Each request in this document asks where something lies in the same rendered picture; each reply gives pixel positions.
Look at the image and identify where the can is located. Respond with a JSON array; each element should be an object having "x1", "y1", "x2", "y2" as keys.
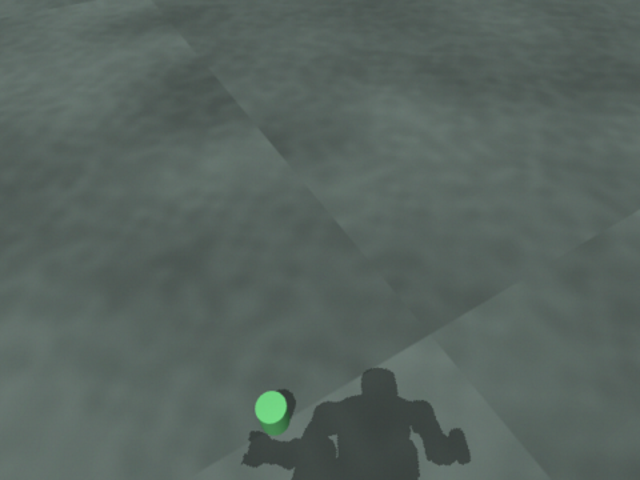
[{"x1": 255, "y1": 391, "x2": 290, "y2": 436}]

